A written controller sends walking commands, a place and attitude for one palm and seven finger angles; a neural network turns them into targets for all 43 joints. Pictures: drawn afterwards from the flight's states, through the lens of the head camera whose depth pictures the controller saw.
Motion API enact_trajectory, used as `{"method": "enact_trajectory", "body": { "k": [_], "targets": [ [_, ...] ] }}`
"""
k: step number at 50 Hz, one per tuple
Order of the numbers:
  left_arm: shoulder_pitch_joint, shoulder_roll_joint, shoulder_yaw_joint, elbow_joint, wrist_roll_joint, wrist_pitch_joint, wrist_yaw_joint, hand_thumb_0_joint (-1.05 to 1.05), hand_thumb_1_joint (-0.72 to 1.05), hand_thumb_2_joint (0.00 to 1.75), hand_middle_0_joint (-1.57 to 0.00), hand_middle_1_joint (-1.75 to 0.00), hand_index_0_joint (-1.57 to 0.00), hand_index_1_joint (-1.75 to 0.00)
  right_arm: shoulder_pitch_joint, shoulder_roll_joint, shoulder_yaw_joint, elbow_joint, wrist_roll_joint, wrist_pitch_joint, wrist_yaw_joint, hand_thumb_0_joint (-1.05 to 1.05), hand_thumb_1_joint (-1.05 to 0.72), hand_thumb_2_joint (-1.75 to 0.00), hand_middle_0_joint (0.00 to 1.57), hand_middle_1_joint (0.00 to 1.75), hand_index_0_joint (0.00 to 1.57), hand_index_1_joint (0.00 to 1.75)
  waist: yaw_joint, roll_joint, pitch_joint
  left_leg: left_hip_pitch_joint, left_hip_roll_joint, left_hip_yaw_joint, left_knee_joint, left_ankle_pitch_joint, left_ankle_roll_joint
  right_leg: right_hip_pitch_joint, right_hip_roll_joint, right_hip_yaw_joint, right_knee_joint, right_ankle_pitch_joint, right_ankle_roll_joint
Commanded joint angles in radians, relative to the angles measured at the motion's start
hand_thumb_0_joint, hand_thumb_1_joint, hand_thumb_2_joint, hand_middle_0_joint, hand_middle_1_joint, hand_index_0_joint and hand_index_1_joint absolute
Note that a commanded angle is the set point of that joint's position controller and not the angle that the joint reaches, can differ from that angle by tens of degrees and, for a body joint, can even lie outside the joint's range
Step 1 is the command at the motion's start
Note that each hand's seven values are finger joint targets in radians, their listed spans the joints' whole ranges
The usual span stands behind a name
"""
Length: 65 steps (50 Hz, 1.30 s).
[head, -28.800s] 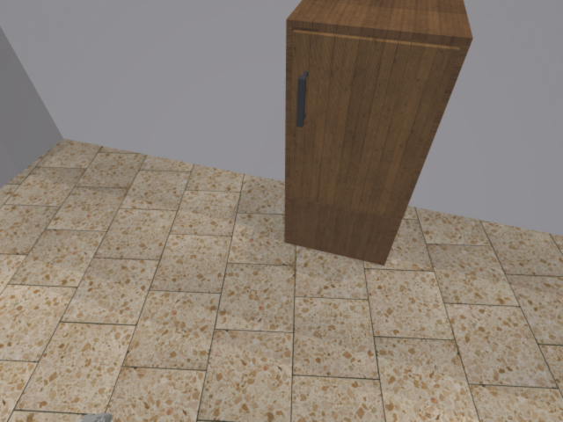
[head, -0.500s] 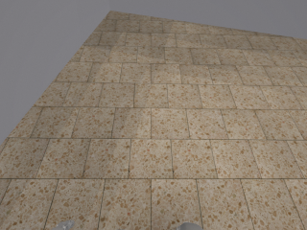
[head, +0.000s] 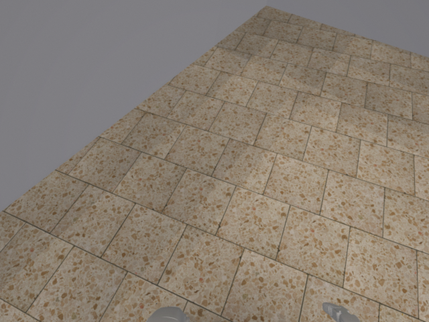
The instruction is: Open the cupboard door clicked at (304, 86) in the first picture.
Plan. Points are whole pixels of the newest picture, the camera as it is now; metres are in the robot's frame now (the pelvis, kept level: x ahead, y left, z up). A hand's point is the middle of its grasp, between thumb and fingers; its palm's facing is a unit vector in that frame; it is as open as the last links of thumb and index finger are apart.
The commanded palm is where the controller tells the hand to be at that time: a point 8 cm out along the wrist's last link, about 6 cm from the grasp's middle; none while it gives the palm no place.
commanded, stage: turn to face it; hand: left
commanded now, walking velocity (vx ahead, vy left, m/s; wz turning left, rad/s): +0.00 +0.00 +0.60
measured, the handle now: out of the picture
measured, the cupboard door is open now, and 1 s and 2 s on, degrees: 40 40 40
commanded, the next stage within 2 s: none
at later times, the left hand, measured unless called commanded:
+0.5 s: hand out of the picture +0.06 +0.20 -0.15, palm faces +0.26 -0.91 -0.31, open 7.4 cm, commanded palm none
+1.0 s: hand out of the picture -0.05 +0.21 -0.17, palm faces +0.57 -0.78 -0.27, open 7.4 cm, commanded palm none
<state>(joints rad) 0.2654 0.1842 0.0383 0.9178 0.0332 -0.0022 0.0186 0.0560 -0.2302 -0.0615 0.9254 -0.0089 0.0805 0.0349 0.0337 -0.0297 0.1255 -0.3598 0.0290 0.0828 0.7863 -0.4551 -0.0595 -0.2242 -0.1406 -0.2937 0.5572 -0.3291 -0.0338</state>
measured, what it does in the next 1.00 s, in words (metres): steps on the spot, turning left: left foot, then right foot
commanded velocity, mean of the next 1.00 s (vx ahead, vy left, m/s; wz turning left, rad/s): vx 0.00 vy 0.00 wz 0.60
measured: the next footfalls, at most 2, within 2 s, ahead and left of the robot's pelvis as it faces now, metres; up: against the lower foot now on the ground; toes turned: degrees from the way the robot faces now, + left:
left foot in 0.08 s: +0.03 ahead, +0.14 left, +0.00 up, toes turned +9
right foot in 0.42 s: +0.07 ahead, -0.14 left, +0.00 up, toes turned +11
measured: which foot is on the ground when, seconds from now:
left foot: up 0.00-0.06, down 0.08-0.42, up 0.44-0.76, down 0.78-1.00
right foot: down 0.00-0.06, up 0.08-0.40, down 0.42-0.78, up 0.80-1.00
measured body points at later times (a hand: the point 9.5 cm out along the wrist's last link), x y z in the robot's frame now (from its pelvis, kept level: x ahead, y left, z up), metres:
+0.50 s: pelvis +0.00 -0.03 -0.01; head +0.06 -0.05 +0.44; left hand +0.04 +0.25 -0.13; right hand +0.14 -0.27 -0.17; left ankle -0.04 +0.11 -0.68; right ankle +0.03 -0.14 -0.74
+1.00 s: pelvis +0.01 -0.02 +0.00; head +0.05 +0.02 +0.44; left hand -0.08 +0.25 -0.15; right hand +0.23 -0.18 -0.14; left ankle -0.03 +0.08 -0.74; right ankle +0.08 -0.16 -0.67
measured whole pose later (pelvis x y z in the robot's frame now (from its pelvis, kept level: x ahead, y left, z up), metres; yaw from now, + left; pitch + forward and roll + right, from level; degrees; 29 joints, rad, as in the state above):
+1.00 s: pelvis +0.01 -0.02 +0.00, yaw +34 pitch +1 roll +0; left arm 0.17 0.27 0.08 0.90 0.02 0.05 0.01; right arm 0.14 -0.22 -0.04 0.90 -0.03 0.04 0.01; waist 0.01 -0.03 0.10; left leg -0.31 -0.01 -0.02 0.53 -0.24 0.02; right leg -0.48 -0.08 -0.02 1.04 -0.43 0.08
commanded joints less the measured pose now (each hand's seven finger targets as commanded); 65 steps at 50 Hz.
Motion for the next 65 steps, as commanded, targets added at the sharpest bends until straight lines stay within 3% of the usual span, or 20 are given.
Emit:
{"method": "enact_trajectory", "body": {
  "k": [1,2,3,4,9,18,19,21,26,33,37,39,40,45,55,56,58,60,62,65],
  "targets": [
    [0.023,0.225,0.078,-0.05,-0.009,-0.009,0.005,0.0,0.9,0.9,-0.2,-0.3,-0.2,-0.3,0.038,-0.075,-0.021,-0.084,-0.002,-0.045,-0.008,0.0,-0.9,-0.9,0.2,0.3,0.2,0.3,-0.034,-0.12,-0.198,0.131,-0.013,0.039,-0.272,0.159,0.031,0.1,-0.236,0.134,0.003,0.527,-0.027],
    [0.006,0.215,0.077,-0.062,-0.016,-0.005,0.001,0.0,0.9,0.9,-0.2,-0.3,-0.2,-0.3,0.111,-0.125,-0.036,-0.067,-0.007,-0.051,-0.01,0.0,-0.9,-0.9,0.2,0.3,0.2,0.3,-0.079,-0.013,-0.227,0.299,0.05,-0.035,-0.362,0.315,0.067,-0.034,-0.204,0.093,0.146,0.402,0.025],
    [-0.019,0.153,0.064,-0.103,-0.022,0.001,-0.009,0.0,0.9,0.9,-0.2,-0.3,-0.2,-0.3,0.174,-0.246,-0.067,-0.061,-0.018,-0.055,-0.017,0.0,-0.9,-0.9,0.2,0.3,0.2,0.3,-0.118,0.3,-0.24,0.436,0.324,-0.412,-0.402,0.637,0.209,-0.32,-0.048,0.058,0.38,-0.155,0.11],
    [-0.1,0.144,0.047,-0.153,-0.011,0.013,-0.002,0.0,0.9,0.9,-0.2,-0.3,-0.2,-0.3,0.242,-0.291,-0.072,-0.043,-0.015,-0.046,-0.024,0.0,-0.9,-0.9,0.2,0.3,0.2,0.3,-0.148,0.281,-0.22,0.384,0.445,-0.497,-0.424,0.756,0.317,-0.404,0.0,0.173,0.515,-0.362,0.11],
    [-0.084,0.146,0.059,-0.088,-0.013,0.033,-0.011,0.0,0.9,0.9,-0.2,-0.3,-0.2,-0.3,0.074,-0.199,-0.043,-0.085,-0.015,-0.063,-0.048,0.0,-0.9,-0.9,0.2,0.3,0.2,0.3,-0.042,0.193,-0.138,0.179,0.216,-0.282,-0.44,0.592,0.212,-0.334,0.03,0.284,0.583,-0.094,0.118],
    [-0.026,0.134,0.052,-0.102,-0.023,0.014,-0.008,0.0,0.9,0.9,-0.2,-0.3,-0.2,-0.3,0.054,-0.21,-0.061,-0.096,-0.015,-0.049,-0.039,0.0,-0.9,-0.9,0.2,0.3,0.2,0.3,-0.007,0.19,-0.173,0.033,0.146,-0.35,-0.345,0.469,0.176,0.025,0.133,0.225,0.023,0.017,0.101],
    [0.027,0.165,0.061,-0.094,-0.02,0.004,-0.003,0.0,0.9,0.9,-0.2,-0.3,-0.2,-0.3,0.042,-0.186,-0.059,-0.106,-0.008,-0.049,-0.036,0.0,-0.9,-0.9,0.2,0.3,0.2,0.3,0.021,0.118,-0.187,-0.052,0.094,-0.323,-0.276,0.361,0.133,0.15,0.092,0.256,-0.127,0.095,0.093],
    [0.055,0.315,0.08,-0.098,0.0,-0.005,0.011,0.0,0.9,0.9,-0.2,-0.3,-0.2,-0.3,0.032,-0.102,-0.048,-0.146,-0.003,-0.051,-0.024,0.0,-0.9,-0.9,0.2,0.3,0.2,0.3,0.048,-0.294,-0.181,-0.275,-0.091,-0.102,0.202,-0.181,0.02,0.199,-0.365,0.663,-0.299,0.221,-0.094],
    [-0.098,0.182,0.044,-0.132,-0.01,-0.011,0.018,0.0,0.9,0.9,-0.2,-0.3,-0.2,-0.3,0.069,-0.084,-0.038,-0.072,-0.006,-0.026,-0.005,0.0,-0.9,-0.9,0.2,0.3,0.2,0.3,-0.047,-0.185,-0.129,-0.224,0.004,-0.093,0.416,0.027,-0.009,0.09,-0.177,0.306,-0.194,0.492,-0.072],
    [0.001,0.238,0.067,-0.087,-0.004,-0.009,0.014,0.0,0.9,0.9,-0.2,-0.3,-0.2,-0.3,-0.01,-0.055,-0.018,-0.087,0.001,-0.034,0.002,0.0,-0.9,-0.9,0.2,0.3,0.2,0.3,0.009,-0.173,-0.137,-0.103,-0.014,0.016,0.02,0.0,-0.002,0.179,-0.223,0.224,-0.127,0.623,-0.081],
    [-0.026,0.238,0.08,-0.089,-0.014,-0.001,0.006,0.0,0.9,0.9,-0.2,-0.3,-0.2,-0.3,0.114,-0.101,-0.03,-0.068,-0.004,-0.051,-0.004,0.0,-0.9,-0.9,0.2,0.3,0.2,0.3,-0.063,-0.095,-0.198,0.175,-0.021,0.019,-0.314,0.235,0.03,0.057,-0.207,0.145,0.076,0.484,0.0],
    [-0.076,0.122,0.048,-0.16,-0.023,0.013,-0.005,0.0,0.9,0.9,-0.2,-0.3,-0.2,-0.3,0.257,-0.301,-0.078,-0.052,-0.017,-0.056,-0.018,0.0,-0.9,-0.9,0.2,0.3,0.2,0.3,-0.143,0.39,-0.237,0.387,0.4,-0.537,-0.425,0.795,0.27,-0.374,0.015,0.13,0.492,-0.381,0.121],
    [-0.147,0.154,0.043,-0.184,-0.009,0.027,0.004,0.0,0.9,0.9,-0.2,-0.3,-0.2,-0.3,0.299,-0.29,-0.072,-0.034,-0.015,-0.052,-0.026,0.0,-0.9,-0.9,0.2,0.3,0.2,0.3,-0.156,0.24,-0.23,0.334,0.42,-0.53,-0.416,0.695,0.309,-0.385,0.008,0.249,0.584,-0.352,0.104],
    [-0.093,0.14,0.058,-0.102,-0.012,0.032,-0.014,0.0,0.9,0.9,-0.2,-0.3,-0.2,-0.3,0.098,-0.199,-0.043,-0.091,-0.016,-0.067,-0.048,0.0,-0.9,-0.9,0.2,0.3,0.2,0.3,-0.047,0.174,-0.164,0.167,0.204,-0.314,-0.458,0.455,0.206,-0.331,0.031,0.296,0.591,-0.076,0.114],
    [-0.034,0.137,0.05,-0.115,-0.022,0.015,-0.005,0.0,0.9,0.9,-0.2,-0.3,-0.2,-0.3,0.071,-0.208,-0.064,-0.101,-0.015,-0.049,-0.038,0.0,-0.9,-0.9,0.2,0.3,0.2,0.3,-0.023,0.19,-0.193,0.063,0.136,-0.4,-0.356,0.461,0.186,-0.001,0.141,0.244,0.036,-0.002,0.096],
    [0.006,0.152,0.057,-0.107,-0.022,0.006,0.0,0.0,0.9,0.9,-0.2,-0.3,-0.2,-0.3,0.058,-0.187,-0.062,-0.107,-0.009,-0.048,-0.038,0.0,-0.9,-0.9,0.2,0.3,0.2,0.3,0.001,0.155,-0.205,-0.006,0.099,-0.386,-0.303,0.414,0.153,0.115,0.118,0.258,-0.113,0.076,0.088],
    [0.04,0.296,0.081,-0.108,0.003,-0.007,0.013,0.0,0.9,0.9,-0.2,-0.3,-0.2,-0.3,0.043,-0.091,-0.048,-0.146,0.001,-0.053,-0.024,0.0,-0.9,-0.9,0.2,0.3,0.2,0.3,0.033,-0.283,-0.182,-0.286,-0.124,-0.111,0.108,-0.125,0.016,0.237,-0.32,0.67,-0.307,0.172,-0.082],
    [-0.033,0.236,0.064,-0.122,-0.011,-0.007,0.024,0.0,0.9,0.9,-0.2,-0.3,-0.2,-0.3,0.047,-0.128,-0.061,-0.117,-0.008,-0.035,-0.023,0.0,-0.9,-0.9,0.2,0.3,0.2,0.3,-0.012,-0.222,-0.147,-0.265,-0.044,-0.172,0.411,-0.098,0.021,0.102,-0.305,0.593,-0.264,0.316,-0.129],
    [-0.092,0.181,0.045,-0.131,-0.013,-0.01,0.017,0.0,0.9,0.9,-0.2,-0.3,-0.2,-0.3,0.054,-0.101,-0.047,-0.086,-0.009,-0.027,-0.009,0.0,-0.9,-0.9,0.2,0.3,0.2,0.3,-0.048,-0.156,-0.102,-0.257,-0.014,-0.129,0.463,0.024,0.001,0.087,-0.191,0.367,-0.207,0.466,-0.092],
    [-0.05,0.181,0.048,-0.12,-0.009,-0.015,0.018,0.0,0.9,0.9,-0.2,-0.3,-0.2,-0.3,0.029,-0.076,-0.037,-0.08,-0.004,-0.022,-0.001,0.0,-0.9,-0.9,0.2,0.3,0.2,0.3,-0.03,-0.17,-0.111,-0.228,-0.012,-0.075,0.341,0.045,-0.013,0.143,-0.169,0.276,-0.193,0.557,-0.069]
  ]
}}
